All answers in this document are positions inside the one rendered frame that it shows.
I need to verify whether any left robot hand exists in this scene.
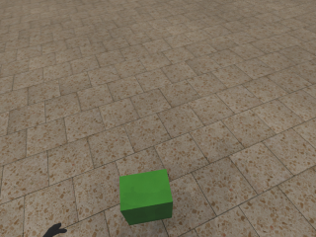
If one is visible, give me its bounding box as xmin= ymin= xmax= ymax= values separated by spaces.
xmin=42 ymin=222 xmax=67 ymax=237

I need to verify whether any carton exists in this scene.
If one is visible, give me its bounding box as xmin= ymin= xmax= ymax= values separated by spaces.
xmin=119 ymin=169 xmax=173 ymax=225

